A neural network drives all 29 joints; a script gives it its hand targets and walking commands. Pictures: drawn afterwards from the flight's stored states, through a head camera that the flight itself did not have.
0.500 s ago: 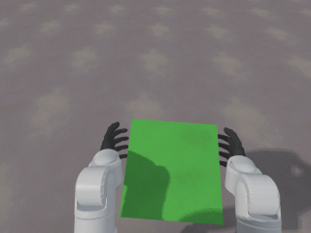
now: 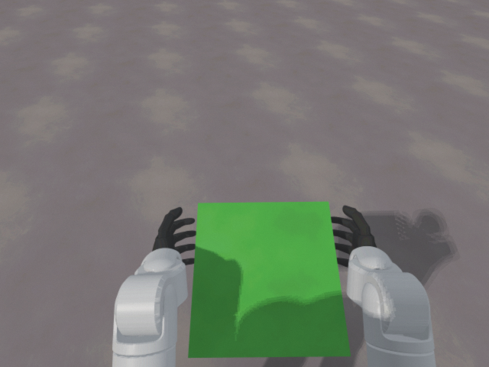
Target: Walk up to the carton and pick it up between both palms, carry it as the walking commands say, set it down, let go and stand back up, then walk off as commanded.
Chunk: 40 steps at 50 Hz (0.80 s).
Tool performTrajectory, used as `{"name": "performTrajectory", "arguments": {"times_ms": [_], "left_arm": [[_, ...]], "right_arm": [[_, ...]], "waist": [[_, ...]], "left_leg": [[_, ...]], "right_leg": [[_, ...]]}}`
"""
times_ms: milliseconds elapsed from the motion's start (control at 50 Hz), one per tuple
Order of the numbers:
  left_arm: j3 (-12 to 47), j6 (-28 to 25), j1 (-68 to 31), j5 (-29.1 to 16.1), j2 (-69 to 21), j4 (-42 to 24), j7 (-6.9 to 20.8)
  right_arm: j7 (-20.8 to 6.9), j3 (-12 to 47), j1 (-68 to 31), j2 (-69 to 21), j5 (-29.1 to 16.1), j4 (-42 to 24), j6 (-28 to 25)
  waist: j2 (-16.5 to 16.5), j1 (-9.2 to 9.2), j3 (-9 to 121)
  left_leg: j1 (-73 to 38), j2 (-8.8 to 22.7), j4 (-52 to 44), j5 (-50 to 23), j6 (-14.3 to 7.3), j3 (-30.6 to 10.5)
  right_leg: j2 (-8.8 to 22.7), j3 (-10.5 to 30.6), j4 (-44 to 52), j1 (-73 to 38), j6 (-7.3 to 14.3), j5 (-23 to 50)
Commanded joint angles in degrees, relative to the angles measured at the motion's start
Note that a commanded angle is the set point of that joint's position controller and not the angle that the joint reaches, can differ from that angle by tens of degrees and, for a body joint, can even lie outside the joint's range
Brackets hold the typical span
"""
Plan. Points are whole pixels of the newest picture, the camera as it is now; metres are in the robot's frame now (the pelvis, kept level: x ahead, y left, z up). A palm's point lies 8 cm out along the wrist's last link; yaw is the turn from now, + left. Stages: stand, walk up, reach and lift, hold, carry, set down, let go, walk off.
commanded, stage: carry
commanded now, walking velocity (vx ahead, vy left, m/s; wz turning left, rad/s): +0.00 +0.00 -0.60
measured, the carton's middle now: (262, 281) +0.28 +0.01 +0.00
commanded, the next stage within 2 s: none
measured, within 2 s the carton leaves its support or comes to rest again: neither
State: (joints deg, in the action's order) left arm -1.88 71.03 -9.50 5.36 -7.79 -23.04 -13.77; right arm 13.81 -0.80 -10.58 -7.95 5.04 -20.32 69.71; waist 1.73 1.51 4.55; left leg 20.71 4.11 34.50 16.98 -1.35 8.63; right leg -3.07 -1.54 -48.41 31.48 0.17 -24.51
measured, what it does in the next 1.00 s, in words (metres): walks backwards, turning right: right foot, then left foot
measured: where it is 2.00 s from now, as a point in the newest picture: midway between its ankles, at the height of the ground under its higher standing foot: outside the picture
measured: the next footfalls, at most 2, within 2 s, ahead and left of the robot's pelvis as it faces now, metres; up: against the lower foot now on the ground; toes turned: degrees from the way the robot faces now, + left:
right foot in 0.28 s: +0.00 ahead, -0.17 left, +0.00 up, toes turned -21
left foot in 0.66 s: +0.00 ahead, +0.04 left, +0.00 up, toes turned -15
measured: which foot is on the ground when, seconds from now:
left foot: down 0.00-0.28, up 0.30-0.64, down 0.66-1.00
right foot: up 0.00-0.26, down 0.28-0.68, up 0.70-0.98, down 1.00-1.00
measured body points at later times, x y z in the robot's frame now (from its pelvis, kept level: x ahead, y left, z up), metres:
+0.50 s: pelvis -0.07 -0.05 +0.00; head -0.04 -0.07 +0.45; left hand +0.26 -0.03 +0.08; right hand +0.16 -0.29 +0.08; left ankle -0.03 +0.08 -0.68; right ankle -0.04 -0.15 -0.73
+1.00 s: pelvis -0.13 -0.06 +0.00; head -0.12 -0.06 +0.45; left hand +0.19 -0.11 +0.10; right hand +0.03 -0.34 +0.10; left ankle -0.04 +0.05 -0.73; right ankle -0.18 -0.17 -0.73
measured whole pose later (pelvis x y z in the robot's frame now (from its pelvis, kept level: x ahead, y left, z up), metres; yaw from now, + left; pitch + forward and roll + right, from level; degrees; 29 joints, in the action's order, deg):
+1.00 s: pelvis -0.13 -0.06 +0.00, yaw -36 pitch +4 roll -2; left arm -0.4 71.7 -11.2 4.4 -8.0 -24.0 -15.4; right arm 13.4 -0.8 -9.5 -7.8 4.2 -23.8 69.5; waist -1.4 1.6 4.4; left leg 21.8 15.1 38.5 17.9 3.1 15.6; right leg 1.4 -8.0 -33.4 21.4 -1.9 -19.6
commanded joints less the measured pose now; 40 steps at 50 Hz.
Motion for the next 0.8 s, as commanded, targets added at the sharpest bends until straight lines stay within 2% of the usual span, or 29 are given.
{"name": "performTrajectory", "arguments": {"times_ms": [0, 20, 40, 60, 120, 160, 200, 220, 240, 260, 280, 300, 320, 360, 400, 420, 480, 540, 580, 620, 640, 660, 680, 700, 720, 740, 760, 780], "left_arm": [[33.1, -1.0, -23.6, -21.5, -57.6, -5.1, 13.9], [33.5, -1.2, -23.7, -22.2, -58.4, -5.4, 14.1], [33.9, -1.4, -23.7, -22.6, -58.6, -6.1, 14.0], [34.2, -1.6, -23.8, -22.7, -58.4, -6.5, 13.7], [33.4, -1.2, -20.8, -21.2, -56.2, -5.4, 12.7], [32.8, -0.7, -19.7, -20.7, -55.4, -4.9, 12.4], [32.2, -0.4, -19.1, -20.7, -55.4, -4.2, 12.4], [32.0, -0.3, -18.7, -20.6, -55.7, -3.5, 12.5], [31.7, -0.3, -18.2, -20.6, -56.1, -2.7, 12.6], [31.2, -0.5, -17.8, -20.5, -56.0, -1.8, 12.8], [30.5, -0.9, -16.5, -19.7, -55.6, -0.7, 13.0], [30.0, -1.7, -16.8, -20.0, -56.8, -0.9, 12.9], [29.8, -1.8, -18.0, -20.3, -57.3, -1.5, 13.0], [29.3, -2.9, -19.1, -19.0, -58.3, -2.9, 13.3], [28.5, -3.6, -18.7, -18.3, -59.3, -4.1, 13.2], [28.5, -3.9, -19.0, -18.2, -59.0, -4.8, 13.2], [29.0, -4.0, -18.5, -18.2, -57.1, -6.2, 13.0], [29.7, -3.3, -18.1, -18.2, -55.6, -6.2, 12.9], [30.6, -2.8, -18.4, -18.6, -54.8, -6.6, 12.9], [31.7, -2.4, -19.4, -19.3, -54.1, -6.9, 12.8], [31.9, -2.1, -19.8, -19.4, -53.7, -6.7, 12.7], [32.2, -1.8, -20.3, -19.6, -53.7, -7.3, 12.8], [33.5, -1.3, -22.7, -20.3, -54.2, -8.6, 12.9], [33.5, -1.1, -23.2, -20.4, -54.4, -8.0, 13.0], [33.8, -1.1, -23.1, -21.0, -55.0, -7.5, 13.3], [34.4, -1.3, -23.2, -21.8, -56.3, -7.1, 13.5], [34.6, -1.4, -23.0, -22.3, -56.6, -7.2, 13.6], [34.8, -1.6, -22.9, -22.8, -56.4, -8.0, 13.5]], "right_arm": [[-13.1, 26.1, -17.0, -56.4, -17.5, -5.8, -1.6], [-13.0, 26.1, -18.1, -56.9, -17.8, -6.8, -2.0], [-12.9, 26.0, -18.7, -56.5, -18.0, -8.0, -2.2], [-12.8, 26.1, -19.0, -56.0, -18.3, -8.9, -2.4], [-12.5, 26.2, -16.7, -53.9, -18.2, -8.4, -1.9], [-12.4, 26.2, -16.0, -53.4, -18.3, -7.7, -1.5], [-12.4, 26.4, -15.5, -53.7, -18.3, -7.0, -1.3], [-12.4, 26.6, -15.7, -53.9, -18.3, -6.7, -1.3], [-12.4, 26.7, -16.1, -54.1, -18.3, -6.2, -1.4], [-12.5, 26.9, -16.6, -54.1, -18.2, -5.6, -1.6], [-12.7, 28.0, -18.0, -53.8, -18.1, -6.4, -1.6], [-13.1, 30.5, -20.0, -55.1, -19.7, -9.2, -1.4], [-13.2, 31.1, -21.4, -56.7, -20.5, -7.9, -1.3], [-13.8, 33.8, -25.3, -59.6, -22.4, -9.2, -2.0], [-14.1, 34.5, -25.4, -61.4, -23.8, -9.9, -2.6], [-14.1, 34.5, -25.1, -61.7, -23.9, -9.8, -2.7], [-13.4, 33.5, -21.8, -60.4, -22.7, -8.6, -2.7], [-13.0, 32.3, -19.5, -59.0, -21.3, -7.4, -2.2], [-12.9, 31.2, -18.3, -58.1, -20.3, -6.8, -1.8], [-12.7, 29.7, -16.4, -57.6, -19.3, -6.0, -1.4], [-12.6, 28.8, -15.7, -57.2, -18.9, -5.4, -1.3], [-12.5, 27.9, -15.1, -56.3, -18.3, -5.3, -1.2], [-12.5, 26.5, -14.2, -56.0, -17.6, -4.2, -1.3], [-12.6, 26.7, -14.5, -55.7, -17.7, -5.1, -1.3], [-12.6, 26.6, -14.8, -56.2, -17.4, -5.5, -1.5], [-12.6, 26.3, -16.0, -56.3, -17.2, -6.2, -1.7], [-12.5, 26.1, -16.6, -56.3, -17.3, -7.0, -1.9], [-12.3, 26.1, -16.9, -55.8, -17.6, -8.3, -2.1]], "waist": [[-7.1, -0.84, 9.9], [-7.8, -0.79, 10.3], [-10.2, -0.73, 10.5], [-12.1, -0.89, 10.8], [-14.0, -1.43, 12.6], [-15.5, -1.78, 13.3], [-16.7, -2.12, 14.3], [-16.0, -1.77, 14.9], [-14.0, -1.28, 16.1], [-9.1, -0.86, 15.8], [3.4, -0.30, 15.0], [16.8, -0.65, 15.7], [12.6, -1.14, 17.0], [7.0, -1.81, 16.7], [6.8, -1.79, 16.3], [7.0, -1.66, 16.6], [6.5, -1.28, 17.6], [6.2, -0.96, 17.6], [6.7, -0.73, 17.4], [5.8, -1.40, 17.6], [2.8, -1.59, 17.0], [-8.8, -2.46, 16.3], [-23.9, -3.14, 12.1], [-19.4, -2.59, 10.0], [-11.1, -1.87, 9.9], [-7.4, -1.22, 10.5], [-7.8, -1.02, 10.8], [-9.7, -0.85, 10.9]], "left_leg": [[-7.3, 21.1, -15.5, -16.8, -5.0, -12.2], [-8.8, 17.7, -13.7, -18.6, -3.0, -7.0], [-10.1, 15.8, -12.3, -20.6, -1.7, -4.0], [-11.6, 15.6, -11.4, -22.7, -1.6, -3.3], [-15.6, 18.1, -9.3, -28.5, -3.3, -3.8], [-17.6, 19.3, -7.9, -31.1, -3.6, -3.7], [-18.9, 20.2, -5.8, -31.7, -2.8, -2.8], [-18.5, 19.9, -3.6, -30.0, -1.5, -1.0], [-16.1, 18.8, -0.1, -26.2, 0.9, 1.8], [-8.5, 16.5, 5.3, -20.3, 3.8, 3.6], [7.7, 12.0, 12.3, 1.0, 7.3, 3.7], [17.9, 5.3, 19.6, 24.1, 9.5, 2.9], [18.5, 5.4, 26.7, 25.0, 9.9, -1.9], [17.1, 5.2, 29.8, 16.8, 8.6, -5.5], [16.3, 4.2, 29.0, 11.2, 8.2, -5.5], [15.6, 3.3, 27.8, 11.0, 8.1, -5.0], [13.8, 1.3, 23.3, 12.0, 7.4, -4.9], [8.4, -0.4, 15.5, 10.5, 6.2, -4.6], [2.9, -1.7, 8.2, 9.3, 5.4, -3.5], [-7.7, -1.4, -6.2, 3.9, 4.7, -1.6], [-13.9, 1.8, -11.7, 2.7, 4.1, -3.9], [-17.9, 12.9, -16.4, 5.0, 0.9, -15.1], [-15.7, 26.2, -19.9, -5.4, -6.2, -26.3], [-12.8, 29.2, -19.0, -14.2, -9.5, -23.2], [-9.6, 25.4, -16.9, -17.5, -8.4, -18.2], [-8.4, 21.4, -15.2, -17.7, -5.8, -12.0], [-9.5, 18.5, -13.6, -18.8, -3.9, -7.2], [-10.7, 16.5, -12.2, -20.2, -2.4, -4.2]], "right_leg": [[4.7, 0.8, -17.9, 3.9, -1.8, -3.6], [4.8, 0.0, -15.1, 3.0, -2.5, -0.9], [3.9, -1.9, -12.0, 1.9, -3.2, -0.5], [3.2, -3.4, -9.5, 1.4, -3.6, -1.3], [2.9, -5.7, -2.2, 0.3, -3.7, -4.0], [3.2, -6.6, 4.1, -0.4, -3.1, -4.9], [3.1, -7.9, 11.6, -2.4, -2.4, -2.2], [2.7, -8.9, 17.7, -5.5, -2.0, 1.9], [3.2, -9.5, 25.1, -12.0, -1.8, 8.5], [6.2, -5.3, 29.6, -21.0, -1.2, 13.1], [15.4, 8.6, 27.8, -30.6, 2.9, 29.1], [24.2, 21.8, 23.4, -32.2, 9.5, 55.0], [23.7, 18.2, 20.6, -33.7, 10.8, 61.5], [19.5, 12.3, 20.9, -29.1, 9.4, 46.8], [17.3, 10.5, 22.0, -26.8, 8.9, 36.5], [17.2, 11.3, 22.8, -26.3, 9.0, 33.5], [17.9, 15.3, 24.7, -26.1, 9.9, 29.9], [17.2, 17.1, 26.0, -23.0, 9.7, 25.8], [16.0, 17.5, 27.1, -19.8, 8.9, 22.5], [12.9, 15.2, 25.9, -14.4, 6.1, 19.4], [10.5, 13.2, 23.5, -9.5, 4.2, 18.6], [5.6, 7.7, 15.9, -0.7, 1.2, 12.6], [1.0, 0.6, 3.2, 8.8, -0.5, -4.3], [2.4, -1.2, -9.7, 10.0, -1.1, -10.3], [4.0, 0.4, -15.3, 6.5, -1.4, -6.8], [4.4, 0.6, -16.9, 4.8, -1.7, -3.0], [4.3, -0.3, -15.4, 4.0, -2.4, -0.5], [3.7, -2.0, -12.3, 3.0, -3.1, 0.3]]}}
